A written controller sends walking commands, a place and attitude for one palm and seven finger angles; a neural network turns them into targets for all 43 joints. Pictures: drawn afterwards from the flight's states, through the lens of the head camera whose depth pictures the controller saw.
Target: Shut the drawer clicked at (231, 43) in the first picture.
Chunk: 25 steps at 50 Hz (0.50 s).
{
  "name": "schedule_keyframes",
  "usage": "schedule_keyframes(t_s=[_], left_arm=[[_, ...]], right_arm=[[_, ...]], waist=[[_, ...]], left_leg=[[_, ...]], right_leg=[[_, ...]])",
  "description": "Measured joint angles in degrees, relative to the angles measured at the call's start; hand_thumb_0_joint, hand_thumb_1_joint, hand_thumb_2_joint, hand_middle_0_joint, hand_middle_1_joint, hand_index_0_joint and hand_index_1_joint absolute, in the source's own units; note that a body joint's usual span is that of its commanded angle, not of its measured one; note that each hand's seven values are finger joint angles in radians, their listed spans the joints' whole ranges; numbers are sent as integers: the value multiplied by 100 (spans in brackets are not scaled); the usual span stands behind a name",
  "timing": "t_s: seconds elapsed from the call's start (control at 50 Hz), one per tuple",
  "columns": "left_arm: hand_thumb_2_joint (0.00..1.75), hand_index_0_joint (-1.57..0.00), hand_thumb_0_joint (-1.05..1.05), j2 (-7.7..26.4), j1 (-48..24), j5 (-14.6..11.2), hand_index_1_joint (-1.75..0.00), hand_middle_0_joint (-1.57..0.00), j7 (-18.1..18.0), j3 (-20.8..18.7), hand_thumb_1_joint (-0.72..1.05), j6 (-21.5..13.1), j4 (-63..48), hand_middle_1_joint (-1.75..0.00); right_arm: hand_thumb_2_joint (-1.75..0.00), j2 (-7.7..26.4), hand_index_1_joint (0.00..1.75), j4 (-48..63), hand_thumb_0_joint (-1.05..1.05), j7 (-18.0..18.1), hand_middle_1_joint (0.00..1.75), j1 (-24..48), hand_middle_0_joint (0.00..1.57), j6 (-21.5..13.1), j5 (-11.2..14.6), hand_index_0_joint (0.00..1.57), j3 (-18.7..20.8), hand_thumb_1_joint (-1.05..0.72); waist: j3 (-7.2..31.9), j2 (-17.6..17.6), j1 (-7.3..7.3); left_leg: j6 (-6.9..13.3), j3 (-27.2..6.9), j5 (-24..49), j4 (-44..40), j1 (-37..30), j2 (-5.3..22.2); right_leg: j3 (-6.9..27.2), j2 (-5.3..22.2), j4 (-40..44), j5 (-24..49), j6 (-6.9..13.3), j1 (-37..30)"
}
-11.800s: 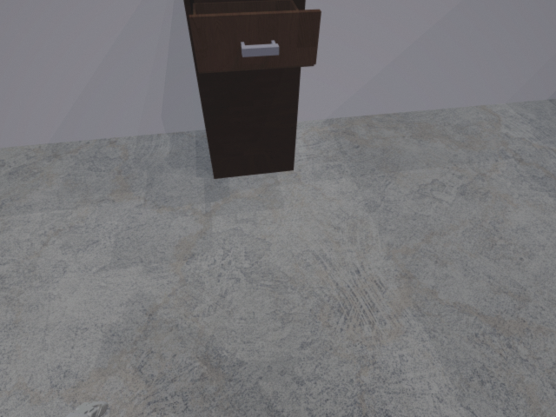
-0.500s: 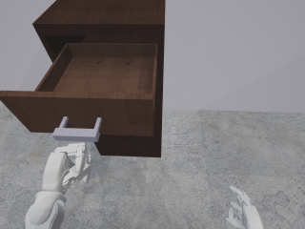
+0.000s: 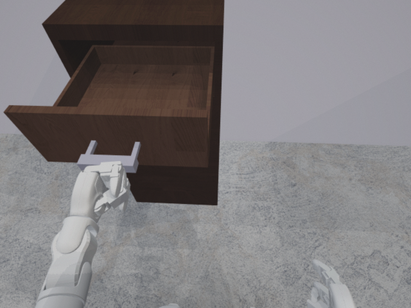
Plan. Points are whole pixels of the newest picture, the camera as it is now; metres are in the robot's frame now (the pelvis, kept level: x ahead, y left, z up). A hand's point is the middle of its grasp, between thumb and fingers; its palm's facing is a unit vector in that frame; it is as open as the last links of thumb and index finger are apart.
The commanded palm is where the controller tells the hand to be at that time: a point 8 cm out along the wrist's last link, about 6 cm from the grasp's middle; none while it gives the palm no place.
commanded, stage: push the drawer shut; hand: left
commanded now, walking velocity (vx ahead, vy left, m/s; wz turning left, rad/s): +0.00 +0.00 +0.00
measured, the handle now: (111, 154) +0.39 +0.21 +0.08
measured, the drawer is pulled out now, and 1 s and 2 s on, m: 0.26 0.14 0.01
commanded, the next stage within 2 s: none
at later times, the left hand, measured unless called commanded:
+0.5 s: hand (132, 161) +0.38 +0.17 +0.07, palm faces -0.02 -1.00 -0.04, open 3.0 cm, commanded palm +0.36 +0.22 +0.07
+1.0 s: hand (136, 139) +0.43 +0.17 +0.07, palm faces -0.02 -1.00 -0.03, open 3.0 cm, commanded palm +0.42 +0.23 +0.07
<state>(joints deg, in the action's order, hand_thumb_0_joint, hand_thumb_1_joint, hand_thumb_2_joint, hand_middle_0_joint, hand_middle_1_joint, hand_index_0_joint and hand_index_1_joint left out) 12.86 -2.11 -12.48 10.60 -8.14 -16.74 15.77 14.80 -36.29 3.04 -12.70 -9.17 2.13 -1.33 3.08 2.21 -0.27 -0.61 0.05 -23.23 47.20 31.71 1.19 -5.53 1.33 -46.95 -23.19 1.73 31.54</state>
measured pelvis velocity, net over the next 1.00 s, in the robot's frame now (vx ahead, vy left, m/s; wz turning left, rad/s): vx -0.01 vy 0.01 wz -0.03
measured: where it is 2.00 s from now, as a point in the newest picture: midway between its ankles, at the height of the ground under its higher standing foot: outside the picture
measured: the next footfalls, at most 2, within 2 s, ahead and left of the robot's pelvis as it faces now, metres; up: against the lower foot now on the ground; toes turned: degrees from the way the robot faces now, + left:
none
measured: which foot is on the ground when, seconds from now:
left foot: down 0.00-1.00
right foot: down 0.00-1.00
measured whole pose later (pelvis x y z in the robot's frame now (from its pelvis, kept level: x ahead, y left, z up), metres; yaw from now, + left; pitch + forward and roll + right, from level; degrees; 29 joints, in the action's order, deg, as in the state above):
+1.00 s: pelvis -0.01 +0.01 +0.00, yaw -2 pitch +12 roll -1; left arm 18.9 -36.0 -8.5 10.9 -16.1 -22.3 54.3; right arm 14.8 -37.8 1.6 -17.9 -1.8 1.3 -1.4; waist 3.9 0.9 -4.9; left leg 0.5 1.7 -22.8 48.6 37.9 1.8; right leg -3.8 0.7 -47.1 -21.2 0.9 37.9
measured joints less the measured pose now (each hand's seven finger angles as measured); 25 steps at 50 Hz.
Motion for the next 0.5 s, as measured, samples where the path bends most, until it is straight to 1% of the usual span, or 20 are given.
schedule_keyframes(t_s=[0.1,0.28,0.4,0.5], left_arm=[[93,-140,-3,57,-507,28,-159,-141,-24,-53,82,19,529,-160],[91,-140,-4,190,-1342,77,-159,-140,21,-240,80,-79,1481,-160],[90,-140,-2,202,-1527,95,-159,-140,7,-365,81,-161,1743,-160],[90,-140,-2,182,-1669,130,-159,-140,-30,-371,81,-292,1931,-160]], right_arm=[[-89,-25,30,-14,2,-9,30,-10,21,63,4,20,-28,-90],[-89,-14,30,-38,1,-39,30,-151,21,255,5,20,-46,-90],[-89,8,30,-37,1,-103,30,-335,21,370,-10,20,19,-90],[-89,22,30,-72,1,-127,30,-449,21,450,-12,20,49,-90]], waist=[[1,-13,-44],[-8,-63,-152],[32,-63,-213],[39,-65,-233]], left_leg=[[7,26,46,-50,1,2],[25,77,86,-85,59,24],[48,150,87,-131,66,39],[67,161,73,-114,103,34]], right_leg=[[25,-4,47,56,-5,13],[78,-30,105,132,-18,85],[151,-48,155,167,-40,121],[164,-44,155,167,-59,153]])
